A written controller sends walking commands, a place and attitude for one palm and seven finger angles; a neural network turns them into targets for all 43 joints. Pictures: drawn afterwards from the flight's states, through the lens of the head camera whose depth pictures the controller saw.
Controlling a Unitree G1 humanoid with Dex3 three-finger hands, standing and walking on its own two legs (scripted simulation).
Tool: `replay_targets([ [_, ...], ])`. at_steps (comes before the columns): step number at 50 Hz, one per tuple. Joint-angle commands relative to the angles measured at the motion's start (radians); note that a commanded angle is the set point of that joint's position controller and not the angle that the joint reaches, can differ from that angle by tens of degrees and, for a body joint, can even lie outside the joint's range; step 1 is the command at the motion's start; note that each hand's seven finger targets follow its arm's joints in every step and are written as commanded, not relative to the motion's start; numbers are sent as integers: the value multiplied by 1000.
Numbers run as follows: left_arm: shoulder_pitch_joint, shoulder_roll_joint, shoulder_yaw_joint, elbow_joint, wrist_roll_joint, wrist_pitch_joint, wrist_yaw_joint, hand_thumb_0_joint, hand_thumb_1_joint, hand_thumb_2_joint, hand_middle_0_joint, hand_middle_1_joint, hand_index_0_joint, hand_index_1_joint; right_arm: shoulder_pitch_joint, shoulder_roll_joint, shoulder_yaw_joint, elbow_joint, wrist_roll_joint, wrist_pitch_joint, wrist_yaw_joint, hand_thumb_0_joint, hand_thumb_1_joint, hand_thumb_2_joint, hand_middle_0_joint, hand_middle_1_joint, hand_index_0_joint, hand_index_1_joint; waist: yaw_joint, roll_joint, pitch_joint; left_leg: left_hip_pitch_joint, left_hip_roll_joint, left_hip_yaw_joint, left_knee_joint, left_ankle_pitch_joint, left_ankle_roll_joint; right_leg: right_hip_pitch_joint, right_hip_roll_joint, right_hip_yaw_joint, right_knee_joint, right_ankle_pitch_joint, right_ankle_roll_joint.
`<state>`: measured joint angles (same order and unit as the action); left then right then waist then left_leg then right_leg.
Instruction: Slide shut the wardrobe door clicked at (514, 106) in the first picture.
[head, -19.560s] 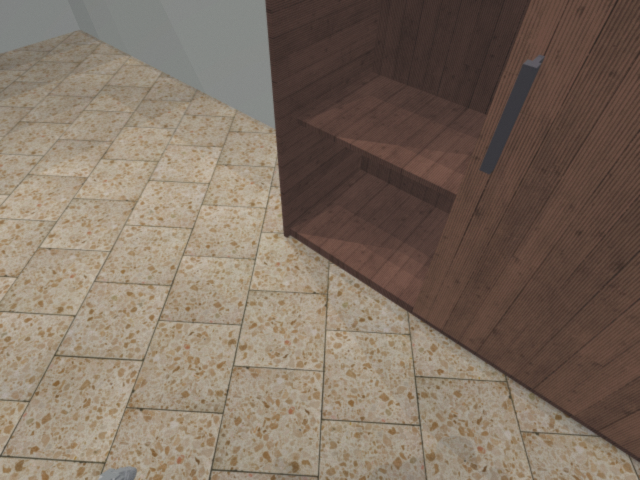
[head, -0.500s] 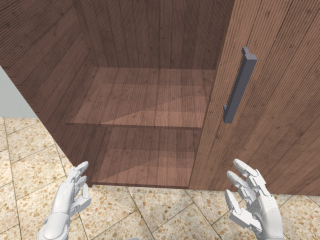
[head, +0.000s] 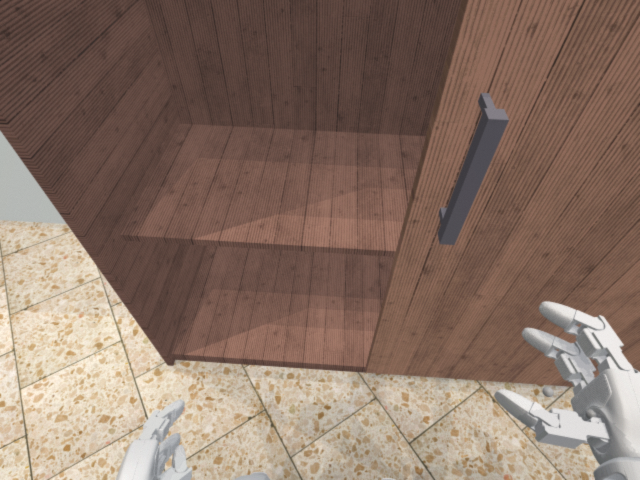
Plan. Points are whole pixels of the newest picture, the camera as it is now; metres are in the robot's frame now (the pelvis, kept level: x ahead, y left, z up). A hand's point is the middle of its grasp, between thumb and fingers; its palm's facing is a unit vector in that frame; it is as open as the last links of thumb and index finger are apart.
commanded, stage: raise the hand with hooked fingers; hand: right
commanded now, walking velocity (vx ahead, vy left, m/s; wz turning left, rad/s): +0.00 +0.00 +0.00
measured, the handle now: (464, 175) +0.50 -0.16 +0.13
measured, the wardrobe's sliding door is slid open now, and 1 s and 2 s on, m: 0.60 0.60 0.60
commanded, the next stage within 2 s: move the hooked fingers beside the handle in 1.20 s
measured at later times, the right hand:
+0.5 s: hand (617, 335) +0.26 -0.27 +0.13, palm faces +0.06 +1.00 -0.07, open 13.8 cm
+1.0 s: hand (628, 306) +0.28 -0.27 +0.16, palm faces +0.07 +1.00 -0.05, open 14.0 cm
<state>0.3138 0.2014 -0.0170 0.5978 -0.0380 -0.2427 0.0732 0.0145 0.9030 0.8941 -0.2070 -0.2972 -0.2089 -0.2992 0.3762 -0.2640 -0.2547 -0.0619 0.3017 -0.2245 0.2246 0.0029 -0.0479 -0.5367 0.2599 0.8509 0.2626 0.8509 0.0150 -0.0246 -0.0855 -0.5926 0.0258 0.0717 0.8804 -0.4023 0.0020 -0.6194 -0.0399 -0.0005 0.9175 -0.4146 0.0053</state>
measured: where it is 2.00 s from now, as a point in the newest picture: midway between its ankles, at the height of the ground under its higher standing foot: outside the picture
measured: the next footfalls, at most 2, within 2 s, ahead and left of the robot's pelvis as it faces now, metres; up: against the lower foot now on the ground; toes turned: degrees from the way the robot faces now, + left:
none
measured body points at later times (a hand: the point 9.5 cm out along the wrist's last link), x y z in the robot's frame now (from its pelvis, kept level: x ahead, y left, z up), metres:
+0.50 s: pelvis +0.02 +0.00 +0.02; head +0.02 +0.00 +0.47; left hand +0.22 +0.22 -0.03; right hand +0.25 -0.32 +0.14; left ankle +0.03 +0.12 -0.69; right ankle +0.03 -0.12 -0.69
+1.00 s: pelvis +0.02 +0.00 +0.03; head +0.01 +0.01 +0.48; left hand +0.18 +0.25 -0.04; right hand +0.27 -0.32 +0.16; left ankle +0.03 +0.12 -0.69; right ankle +0.03 -0.12 -0.69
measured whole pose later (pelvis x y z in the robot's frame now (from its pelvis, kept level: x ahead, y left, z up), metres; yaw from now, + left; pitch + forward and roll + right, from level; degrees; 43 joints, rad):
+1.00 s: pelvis +0.02 +0.00 +0.03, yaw +0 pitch +1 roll +1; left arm 0.28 0.28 -0.04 0.64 -0.05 -0.30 0.10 0.01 0.90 0.89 -0.20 -0.30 -0.21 -0.30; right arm 0.03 -0.39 -0.45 0.23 0.35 -0.13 0.47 -0.02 0.50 -0.30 0.30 1.20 0.30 1.20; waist -0.02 -0.04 -0.04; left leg -0.32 0.02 0.07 0.61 -0.31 0.00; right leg -0.34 -0.03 -0.01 0.64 -0.32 0.01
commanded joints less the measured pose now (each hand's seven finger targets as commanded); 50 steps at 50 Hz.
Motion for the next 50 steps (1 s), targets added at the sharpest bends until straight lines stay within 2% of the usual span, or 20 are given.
replay_targets([
  [1,-130,157,45,-152,5,-98,-8,0,900,900,-200,-300,-200,-300,-136,-137,-46,-181,-14,-165,7,0,173,-440,277,990,277,990,-2,-43,-80,47,-33,3,-161,13,14,81,32,36,-181,97,-22],
  [3,-122,182,47,-149,-5,-111,0,0,900,900,-200,-300,-200,-300,-179,-137,-22,-131,-2,-154,60,0,220,-420,280,1020,280,1020,17,-7,-65,45,-29,-13,-195,-33,8,78,36,35,-185,46,-26],
  [5,-118,196,48,-146,-15,-127,12,0,900,900,-200,-300,-200,-300,-206,-173,-46,-106,17,-131,110,0,267,-400,283,1050,283,1050,9,-8,-99,78,-25,-24,-219,-51,6,100,40,37,-202,27,-28],
  [8,-121,204,46,-141,-16,-139,26,0,900,900,-200,-300,-200,-300,-244,-262,-138,-116,43,-96,140,0,337,-370,288,1095,288,1095,-18,-18,-166,155,-20,-24,-232,16,8,148,42,43,-220,92,-32],
  [12,-129,194,39,-132,-7,-144,27,0,900,900,-200,-300,-200,-300,-285,-323,-236,-148,71,-96,118,0,430,-330,295,1155,295,1155,-51,-70,-180,220,-31,-2,-221,166,19,211,40,45,-243,222,-26],
  [16,-132,191,30,-122,-10,-142,17,0,900,900,-200,-300,-200,-300,-326,-275,-202,-76,75,-76,128,0,500,-300,300,1200,300,1200,-35,-89,-112,209,-37,13,-236,232,18,244,38,41,-267,261,-18],
  [18,-129,197,27,-118,-13,-138,15,0,900,900,-200,-300,-200,-300,-333,-268,-185,-7,69,-33,155,0,500,-300,300,1200,300,1200,-31,-76,-91,223,-35,10,-252,273,17,241,39,33,-272,282,-21],
  [22,-137,208,23,-127,-22,-130,28,0,900,900,-200,-300,-200,-300,-413,-302,-186,41,70,43,219,0,500,-300,300,1200,300,1200,-29,-42,-81,246,-37,1,-286,275,15,257,41,32,-291,271,-29],
  [24,-142,208,19,-131,-19,-128,32,0,900,900,-200,-300,-200,-300,-473,-346,-223,18,78,53,232,0,500,-300,300,1200,300,1200,-34,-52,-122,266,-37,2,-291,283,14,286,42,38,-302,283,-29],
  [27,-145,206,15,-122,-11,-129,38,0,900,900,-200,-300,-200,-300,-545,-415,-292,-25,84,28,221,0,500,-300,300,1200,300,1200,-41,-56,-166,300,-42,2,-298,307,17,335,41,44,-309,324,-28],
  [29,-143,198,12,-118,-9,-128,38,0,900,900,-200,-300,-200,-300,-569,-421,-314,-12,90,12,216,0,500,-300,300,1200,300,1200,-40,-66,-183,310,-43,7,-302,325,17,362,41,44,-321,343,-26],
  [32,-145,202,9,-97,-10,-123,42,0,900,900,-200,-300,-200,-300,-603,-425,-319,78,91,24,231,0,500,-300,300,1200,300,1200,-39,-76,-140,313,-42,1,-325,334,19,357,43,36,-331,338,-27],
  [35,-149,209,7,-93,-21,-114,48,0,900,900,-200,-300,-200,-300,-659,-421,-285,166,86,67,269,0,500,-300,300,1200,300,1200,-28,-75,-83,291,-36,-3,-349,297,16,339,43,35,-356,287,-27],
  [37,-146,209,7,-102,-24,-110,44,0,900,900,-200,-300,-200,-300,-597,-366,-238,243,86,100,296,0,500,-300,300,1200,300,1200,-33,-32,-47,293,-34,-6,-360,284,17,311,44,32,-361,272,-31],
  [39,-143,217,14,-114,-24,-105,39,0,900,900,-200,-300,-200,-300,-565,-373,-240,250,87,118,312,0,500,-300,300,1200,300,1200,-38,6,-75,300,-30,-10,-359,292,11,304,46,28,-359,274,-34],
  [41,-149,218,19,-128,-22,-106,33,0,900,900,-200,-300,-200,-300,-578,-403,-267,180,89,107,311,0,500,-300,300,1200,300,1200,-45,-9,-137,320,-29,-10,-354,300,11,333,48,26,-356,292,-35],
  [44,-149,209,20,-134,-12,-112,29,0,900,900,-200,-300,-200,-300,-605,-461,-336,66,94,52,270,0,500,-300,300,1200,300,1200,-56,-50,-183,343,-35,-12,-353,284,16,363,47,26,-360,301,-34],
  [46,-146,202,21,-129,-9,-118,31,0,900,900,-200,-300,-200,-300,-611,-469,-361,27,91,12,238,0,500,-300,300,1200,300,1200,-57,-74,-188,344,-38,-8,-353,280,17,384,45,25,-369,306,-31],
  [47,-144,204,17,-120,-4,-120,32,0,900,900,-200,-300,-200,-300,-622,-486,-372,11,85,-2,219,0,500,-300,300,1200,300,1200,-58,-76,-173,345,-40,-10,-359,261,18,370,43,25,-372,293,-32],
  [50,-145,201,19,-102,-11,-124,36,0,900,900,-200,-300,-200,-300,-619,-427,-333,96,72,-3,210,0,500,-300,300,1200,300,1200,-39,-94,-94,306,-37,-7,-369,242,17,358,42,22,-387,256,-31],
])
